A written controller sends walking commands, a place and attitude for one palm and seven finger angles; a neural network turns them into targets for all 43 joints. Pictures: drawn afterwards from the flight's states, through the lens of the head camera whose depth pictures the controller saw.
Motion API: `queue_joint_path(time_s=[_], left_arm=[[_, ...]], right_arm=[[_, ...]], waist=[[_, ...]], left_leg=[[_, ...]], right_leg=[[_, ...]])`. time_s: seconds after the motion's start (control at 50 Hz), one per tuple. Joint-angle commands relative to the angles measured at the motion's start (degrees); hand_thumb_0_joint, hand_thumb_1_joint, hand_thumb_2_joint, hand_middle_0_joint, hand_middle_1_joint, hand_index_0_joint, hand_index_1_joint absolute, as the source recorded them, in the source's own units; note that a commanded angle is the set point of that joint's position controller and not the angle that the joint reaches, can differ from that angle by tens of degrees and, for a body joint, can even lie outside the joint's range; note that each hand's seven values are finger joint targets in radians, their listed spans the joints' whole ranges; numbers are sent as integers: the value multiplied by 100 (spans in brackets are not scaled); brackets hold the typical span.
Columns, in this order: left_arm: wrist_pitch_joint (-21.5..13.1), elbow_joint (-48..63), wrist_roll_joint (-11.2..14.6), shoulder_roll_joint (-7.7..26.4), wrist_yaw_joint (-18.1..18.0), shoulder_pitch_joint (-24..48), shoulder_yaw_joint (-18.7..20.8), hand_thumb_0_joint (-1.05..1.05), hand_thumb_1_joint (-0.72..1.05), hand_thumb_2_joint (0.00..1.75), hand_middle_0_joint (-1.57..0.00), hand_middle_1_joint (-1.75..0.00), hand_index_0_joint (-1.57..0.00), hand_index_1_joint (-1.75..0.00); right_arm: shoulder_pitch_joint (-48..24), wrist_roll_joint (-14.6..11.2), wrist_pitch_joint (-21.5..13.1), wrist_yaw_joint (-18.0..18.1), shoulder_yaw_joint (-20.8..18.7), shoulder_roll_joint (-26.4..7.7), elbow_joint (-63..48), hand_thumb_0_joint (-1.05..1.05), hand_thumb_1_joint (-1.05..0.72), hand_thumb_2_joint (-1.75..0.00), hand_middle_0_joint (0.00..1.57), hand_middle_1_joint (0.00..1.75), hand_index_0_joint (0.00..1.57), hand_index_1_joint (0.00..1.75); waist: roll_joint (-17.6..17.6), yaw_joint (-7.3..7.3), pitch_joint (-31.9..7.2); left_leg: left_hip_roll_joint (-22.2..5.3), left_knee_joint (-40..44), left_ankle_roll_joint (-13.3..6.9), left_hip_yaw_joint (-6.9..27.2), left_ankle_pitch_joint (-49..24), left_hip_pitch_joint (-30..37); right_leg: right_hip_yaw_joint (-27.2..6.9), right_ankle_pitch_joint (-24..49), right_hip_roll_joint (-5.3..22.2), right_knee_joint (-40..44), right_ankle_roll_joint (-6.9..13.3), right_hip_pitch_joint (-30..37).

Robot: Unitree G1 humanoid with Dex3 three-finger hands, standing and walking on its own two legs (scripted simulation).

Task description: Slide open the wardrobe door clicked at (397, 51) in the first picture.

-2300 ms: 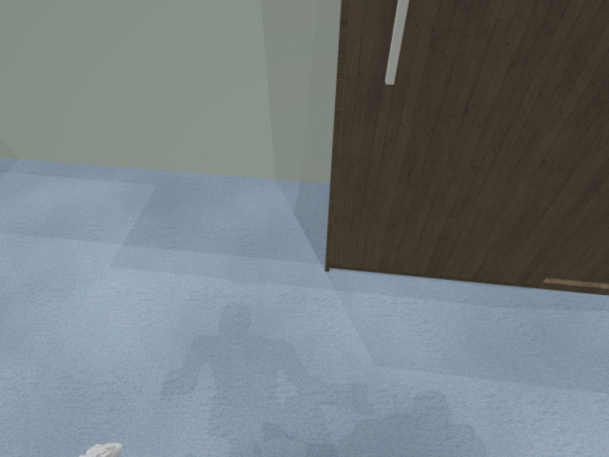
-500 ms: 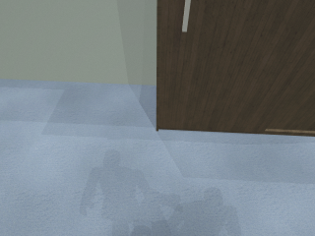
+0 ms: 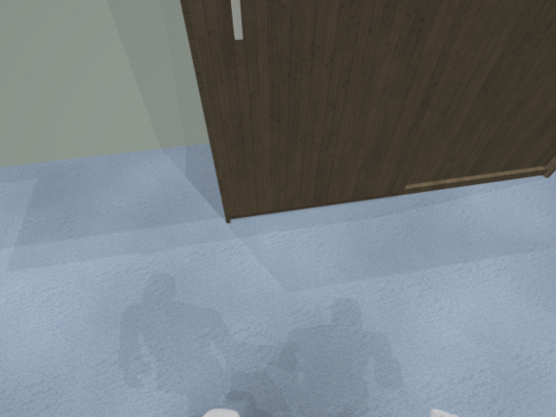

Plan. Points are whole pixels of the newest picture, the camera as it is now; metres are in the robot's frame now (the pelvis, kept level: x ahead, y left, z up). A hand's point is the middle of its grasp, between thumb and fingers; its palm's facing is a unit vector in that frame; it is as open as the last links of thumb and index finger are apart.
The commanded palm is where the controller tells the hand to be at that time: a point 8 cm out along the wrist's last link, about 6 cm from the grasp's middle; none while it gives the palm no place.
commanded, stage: walk to a spot facing it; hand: left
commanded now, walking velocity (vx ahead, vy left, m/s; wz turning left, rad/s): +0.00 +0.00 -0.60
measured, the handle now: out of the picture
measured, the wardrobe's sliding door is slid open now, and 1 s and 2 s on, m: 0.00 0.00 0.00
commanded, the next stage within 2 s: turn to face it in 1.26 s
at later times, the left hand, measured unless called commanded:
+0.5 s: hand (177, 408) +0.14 +0.18 -0.16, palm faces -0.34 -0.92 -0.21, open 7.4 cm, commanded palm none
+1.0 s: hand (205, 381) +0.20 +0.16 -0.20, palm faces -0.46 -0.87 -0.17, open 7.4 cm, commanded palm none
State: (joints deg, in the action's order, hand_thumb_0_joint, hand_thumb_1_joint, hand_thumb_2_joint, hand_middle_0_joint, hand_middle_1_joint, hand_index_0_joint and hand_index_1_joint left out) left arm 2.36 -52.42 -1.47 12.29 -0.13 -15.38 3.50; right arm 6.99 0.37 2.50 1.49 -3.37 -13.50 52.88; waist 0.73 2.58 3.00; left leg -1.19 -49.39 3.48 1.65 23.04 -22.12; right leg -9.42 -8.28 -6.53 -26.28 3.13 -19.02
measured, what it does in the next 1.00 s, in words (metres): walks ahead, turning right: left foot, then right foot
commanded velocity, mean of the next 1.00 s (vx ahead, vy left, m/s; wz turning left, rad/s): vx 0.22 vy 0.00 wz -0.51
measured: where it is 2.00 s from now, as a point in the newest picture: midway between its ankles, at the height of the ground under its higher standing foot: outside the picture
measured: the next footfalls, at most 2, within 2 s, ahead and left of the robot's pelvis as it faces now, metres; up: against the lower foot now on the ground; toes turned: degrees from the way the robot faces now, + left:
left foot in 0.12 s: +0.02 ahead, +0.14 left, +0.00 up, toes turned -5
right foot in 0.54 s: -0.02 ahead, -0.12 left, +0.00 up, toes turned -28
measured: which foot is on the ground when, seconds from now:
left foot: up 0.00-0.10, down 0.12-0.54, up 0.56-0.94, down 0.96-1.00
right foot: down 0.00-0.12, up 0.14-0.52, down 0.54-0.96, up 0.98-1.00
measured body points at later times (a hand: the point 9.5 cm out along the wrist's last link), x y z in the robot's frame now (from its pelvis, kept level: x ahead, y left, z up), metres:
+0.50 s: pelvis -0.02 +0.02 +0.00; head +0.00 +0.02 +0.45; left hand +0.16 +0.23 -0.14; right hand -0.09 -0.22 -0.15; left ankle -0.02 +0.15 -0.74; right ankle -0.06 -0.11 -0.71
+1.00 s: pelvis +0.12 -0.02 -0.02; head +0.15 +0.00 +0.43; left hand +0.22 +0.20 -0.19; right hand +0.08 -0.29 -0.13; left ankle +0.25 +0.02 -0.74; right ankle -0.05 -0.09 -0.71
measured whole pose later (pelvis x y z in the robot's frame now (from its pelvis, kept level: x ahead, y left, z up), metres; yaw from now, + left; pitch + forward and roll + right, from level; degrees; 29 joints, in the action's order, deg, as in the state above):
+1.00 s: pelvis +0.12 -0.02 -0.02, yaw -34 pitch -2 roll -2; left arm -0.2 -60.8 -1.1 12.2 0.6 -22.2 3.9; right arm 10.6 1.7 -3.6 -0.8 -2.0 -11.0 52.4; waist 2.1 1.8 2.1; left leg -6.0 -37.0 -0.1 -7.6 11.1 -23.2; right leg -3.7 -28.6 -1.0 -44.7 0.5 -8.9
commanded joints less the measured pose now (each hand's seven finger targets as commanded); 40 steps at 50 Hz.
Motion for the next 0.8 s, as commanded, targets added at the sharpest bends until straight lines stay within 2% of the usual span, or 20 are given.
queue_joint_path(time_s=[0.0, 0.04, 0.06, 0.08, 0.1, 0.12, 0.14, 0.16, 0.2, 0.28, 0.38, 0.44, 0.48, 0.5, 0.52, 0.54, 0.58, 0.64, 0.7, 0.78], left_arm=[[-48, 441, -28, 1281, -58, 30, 340, 0, 90, 90, -20, -30, -20, -30], [-17, 504, 1, 1287, -43, 313, 332, 0, 90, 90, -20, -30, -20, -30], [-9, 586, 30, 1143, -32, 442, 301, 0, 90, 90, -20, -30, -20, -30], [16, 663, 75, 790, 22, 350, 237, 0, 90, 90, -20, -30, -20, -30], [3, 767, 27, 731, 68, 377, 265, 0, 90, 90, -20, -30, -20, -30], [35, 666, -57, 989, 81, 502, 349, 0, 90, 90, -20, -30, -20, -30], [38, 547, -66, 1018, 138, 367, 406, 0, 90, 90, -20, -30, -20, -30], [63, 473, -54, 887, 182, 200, 376, 0, 90, 90, -20, -30, -20, -30], [95, 455, -23, 719, 229, 129, 310, 0, 90, 90, -20, -30, -20, -30], [97, 628, 17, 615, 248, 764, 219, 0, 90, 90, -20, -30, -20, -30], [50, 745, -11, 490, 364, 1278, 151, 0, 90, 90, -20, -30, -20, -30], [-33, 737, -12, 422, 398, 1306, 145, 0, 90, 90, -20, -30, -20, -30], [-108, 554, -17, 481, 366, 777, 173, 0, 90, 90, -20, -30, -20, -30], [-179, 329, -28, 737, 310, 118, 237, 0, 90, 90, -20, -30, -20, -30], [-266, 106, -58, 1532, 204, -625, 399, 0, 90, 90, -20, -30, -20, -30], [-232, -16, 90, 1829, 115, -1149, 440, 0, 90, 90, -20, -30, -20, -30], [-289, 68, 72, 1483, 32, -611, 382, 0, 90, 90, -20, -30, -20, -30], [-423, 210, 21, 1040, 20, 63, 205, 0, 90, 90, -20, -30, -20, -30], [-521, 41, 11, 1041, 27, -66, 187, 0, 90, 90, -20, -30, -20, -30], [-564, -158, -10, 1049, 12, -246, 166, 0, 90, 90, -20, -30, -20, -30]], right_arm=[[159, -47, -223, 77, -85, -488, -489, 0, -90, -90, 20, 30, 20, 30], [706, -64, -275, 107, -89, -520, -377, 0, -90, -90, 20, 30, 20, 30], [1008, -63, -330, 141, -112, -674, -322, 0, -90, -90, 20, 30, 20, 30], [928, -7, -349, 153, -190, -1109, -398, 0, -90, -90, 20, 30, 20, 30], [730, 42, -306, 141, -230, -1429, -585, 0, -90, -90, 20, 30, 20, 30], [393, 71, -315, 148, -170, -1209, -607, 0, -90, -90, 20, 30, 20, 30], [98, 93, -326, 142, -81, -931, -674, 0, -90, -90, 20, 30, 20, 30], [-50, 107, -345, 138, -44, -846, -724, 0, -90, -90, 20, 30, 20, 30], [53, 98, -384, 132, -37, -772, -703, 0, -90, -90, 20, 30, 20, 30], [805, 94, -372, 107, -124, -862, -447, 0, -90, -90, 20, 30, 20, 30], [1270, 146, -405, 39, -188, -1031, -162, 0, -90, -90, 20, 30, 20, 30], [1239, 167, -419, 1, -216, -1135, -74, 0, -90, -90, 20, 30, 20, 30], [1161, 154, -414, -28, -205, -1078, -36, 0, -90, -90, 20, 30, 20, 30], [1115, 111, -413, -66, -164, -976, -74, 0, -90, -90, 20, 30, 20, 30], [1009, 29, -401, -138, -31, -530, -317, 0, -90, -90, 20, 30, 20, 30], [147, 113, -392, -138, -3, -605, -710, 0, -90, -90, 20, 30, 20, 30], [-109, 110, -398, -172, -98, -721, -646, 0, -90, -90, 20, 30, 20, 30], [544, 177, -355, -230, -95, -563, -273, 0, -90, -90, 20, 30, 20, 30], [663, 152, -347, -281, -101, -412, -224, 0, -90, -90, 20, 30, 20, 30], [281, 117, -426, -325, -95, -353, -417, 0, -90, -90, 20, 30, 20, 30]], waist=[[811, -77, -845], [790, -348, -936], [494, -505, -989], [-882, -473, -811], [-1721, -412, -439], [-1374, -338, -121], [-875, -115, -27], [-795, -5, -14], [-912, -15, -144], [-890, -398, -110], [-1171, -641, -100], [-1173, -591, -67], [-862, -293, -282], [-329, 30, -574], [1624, 374, -906], [1630, 710, -596], [861, 425, -34], [599, -179, 206], [645, -251, 178], [635, -198, 339]], left_leg=[[128, 1153, -130, -2, 138, 220], [206, 2249, -213, -89, -498, 1140], [-118, 2866, -343, 174, -692, 2043], [-1282, 3552, -672, 1405, -158, 2622], [-2498, 3862, -1098, 2305, -293, 1840], [-2446, 3789, -1208, 2160, -888, 1119], [-1991, 3583, -1163, 1428, -1361, 760], [-1652, 3439, -1093, 809, -1729, 731], [-1375, 3207, -1048, 230, -2362, 1106], [-1583, 2994, -1210, 64, -3200, 1813], [-1893, 3309, -1169, -58, -1355, 1837], [-2026, 3177, -1037, -252, -900, 1512], [-1839, 2373, -750, -625, -795, 1143], [-1601, 1309, -437, -1073, -717, 373], [-885, -532, -50, -1708, 759, -1489], [-558, -1495, -14, -910, 1462, -2420], [-837, -1886, -76, -335, 459, -2371], [-882, -1270, 87, -474, -429, -1578], [-763, -695, 130, -637, -826, -1285], [-699, 204, 84, -605, -1013, -1092]], right_leg=[[-2074, 878, 1469, 665, 642, 806], [-1960, 602, 1242, 507, 333, 284], [-1659, -9, 905, 144, 70, -484], [-800, -1265, 144, -835, -231, -1681], [279, -2288, -40, -2449, -526, -1967], [184, -2027, 321, -3375, -639, -1818], [286, -1653, 395, -4008, -665, -1531], [454, -1437, 453, -4378, -695, -1496], [660, -1273, 532, -4435, -739, -1597], [961, -1480, 764, -3464, -791, -1625], [1352, -1689, 905, -2136, -651, -1109], [1550, -1841, 827, -1374, -502, -461], [1723, -1267, 631, -323, -348, 625], [1468, -1003, 810, 268, -144, 1949], [-725, -1849, 2377, 960, 496, 3476], [-2081, -1284, 3053, 1312, 920, 3113], [-1897, -2761, 2746, 1614, 1016, 2014], [-589, -1535, 2143, 1567, 692, 1019], [-221, -1028, 1899, 1578, 660, 838], [-334, -1038, 1925, 1565, 652, 802]])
